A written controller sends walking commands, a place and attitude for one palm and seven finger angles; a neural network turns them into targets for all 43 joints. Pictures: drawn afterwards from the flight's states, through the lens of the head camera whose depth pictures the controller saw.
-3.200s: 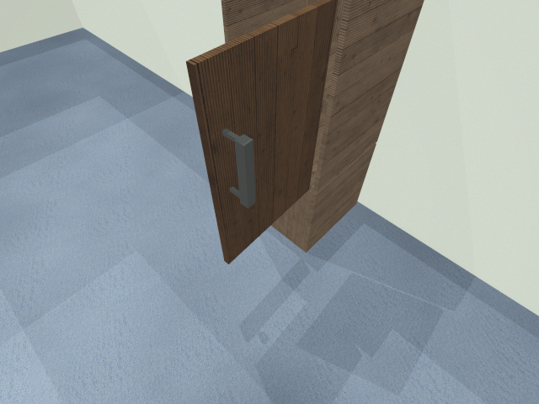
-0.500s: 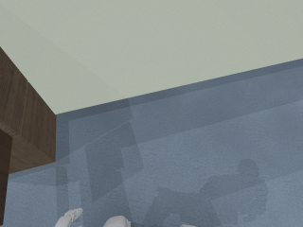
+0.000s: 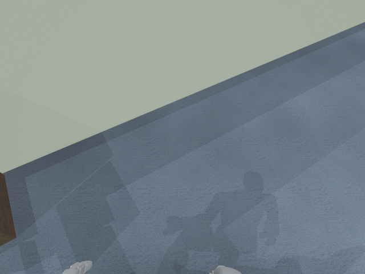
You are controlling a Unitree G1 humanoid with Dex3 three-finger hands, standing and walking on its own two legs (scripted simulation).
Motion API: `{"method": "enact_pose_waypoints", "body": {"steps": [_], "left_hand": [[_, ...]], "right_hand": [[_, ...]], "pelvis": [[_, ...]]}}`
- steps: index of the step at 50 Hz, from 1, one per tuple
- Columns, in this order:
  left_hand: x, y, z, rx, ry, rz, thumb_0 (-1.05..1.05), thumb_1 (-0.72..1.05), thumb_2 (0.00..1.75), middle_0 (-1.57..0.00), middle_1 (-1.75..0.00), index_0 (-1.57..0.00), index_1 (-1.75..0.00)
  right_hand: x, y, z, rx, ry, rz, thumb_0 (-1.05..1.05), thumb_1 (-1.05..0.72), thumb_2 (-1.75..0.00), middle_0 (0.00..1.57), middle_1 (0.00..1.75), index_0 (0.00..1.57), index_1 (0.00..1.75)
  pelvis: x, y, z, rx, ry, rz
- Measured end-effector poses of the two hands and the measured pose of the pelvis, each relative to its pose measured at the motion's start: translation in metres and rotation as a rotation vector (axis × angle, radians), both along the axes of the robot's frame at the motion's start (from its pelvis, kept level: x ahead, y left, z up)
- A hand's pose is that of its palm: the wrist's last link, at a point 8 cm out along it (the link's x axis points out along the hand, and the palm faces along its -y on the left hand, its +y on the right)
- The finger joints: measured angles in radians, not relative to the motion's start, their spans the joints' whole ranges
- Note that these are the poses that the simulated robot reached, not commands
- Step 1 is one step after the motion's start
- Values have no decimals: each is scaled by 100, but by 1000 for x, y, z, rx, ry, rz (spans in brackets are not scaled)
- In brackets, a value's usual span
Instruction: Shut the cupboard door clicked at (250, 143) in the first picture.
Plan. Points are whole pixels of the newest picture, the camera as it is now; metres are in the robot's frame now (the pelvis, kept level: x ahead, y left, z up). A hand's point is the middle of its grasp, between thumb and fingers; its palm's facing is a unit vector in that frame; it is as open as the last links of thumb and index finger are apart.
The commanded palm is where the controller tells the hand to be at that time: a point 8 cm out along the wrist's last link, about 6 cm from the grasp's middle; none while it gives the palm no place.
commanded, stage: walk around to get in front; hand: left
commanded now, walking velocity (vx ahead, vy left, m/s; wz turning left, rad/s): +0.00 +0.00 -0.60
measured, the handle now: out of the picture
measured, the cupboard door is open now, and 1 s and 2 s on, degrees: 93 93 93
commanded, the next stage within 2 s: walk to a spot facing it in 1.88 s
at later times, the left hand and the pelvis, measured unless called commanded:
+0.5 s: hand (125, 260) +0.16 +0.16 -0.18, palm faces -0.25 -0.95 -0.19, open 7.4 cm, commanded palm none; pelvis +0.02 -0.02 -0.01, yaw -17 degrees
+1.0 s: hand (159, 239) +0.22 +0.07 -0.18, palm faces -0.51 -0.84 -0.19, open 7.4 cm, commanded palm none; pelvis +0.11 -0.09 -0.01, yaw -35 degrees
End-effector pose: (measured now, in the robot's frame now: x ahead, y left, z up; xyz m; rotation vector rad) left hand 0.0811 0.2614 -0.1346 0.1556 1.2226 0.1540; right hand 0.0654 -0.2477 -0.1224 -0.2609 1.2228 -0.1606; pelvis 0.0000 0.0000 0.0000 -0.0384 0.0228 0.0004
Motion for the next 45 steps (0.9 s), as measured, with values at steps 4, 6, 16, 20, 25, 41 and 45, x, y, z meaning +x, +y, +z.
{"method": "enact_pose_waypoints", "body": {"steps": [4,6,16,20,25,41,45], "left_hand": [[30,-19,-1,43,-42,-93,1,91,89,-20,-30,-20,-30],[38,-28,-1,64,-53,-116,1,91,89,-20,-30,-20,-30],[47,-52,-2,40,18,-205,1,90,89,-20,-30,-20,-30],[61,-50,-17,9,33,-234,1,90,89,-20,-30,-21,-30],[87,-57,-14,-7,18,-291,1,91,89,-20,-30,-20,-30],[140,-138,6,41,-30,-499,0,91,89,-20,-30,-20,-30],[138,-142,3,36,68,-523,0,91,89,-20,-30,-20,-30]], "right_hand": [[-27,-28,-22,23,31,-91,1,-90,-89,20,30,20,30],[-36,-41,-30,19,61,-131,1,-90,-89,20,30,20,30],[-27,-51,-9,1,-13,-243,1,-91,-89,20,29,19,30],[-23,-40,-7,-20,-71,-267,1,-91,-89,20,29,20,30],[-44,-27,-1,-14,-41,-290,1,-91,-89,20,29,20,30],[-107,-81,-19,44,60,-544,1,-91,-89,20,29,20,30],[-71,-99,-3,20,-25,-562,1,-91,-89,20,29,19,30]], "pelvis": [[4,-19,-14,35,1,-52],[3,-24,-18,33,-4,-76],[10,-25,-5,54,-5,-196],[18,-16,-13,29,7,-244],[19,-19,-7,24,0,-306],[45,-71,-7,38,-16,-493],[68,-82,0,53,-11,-542]]}}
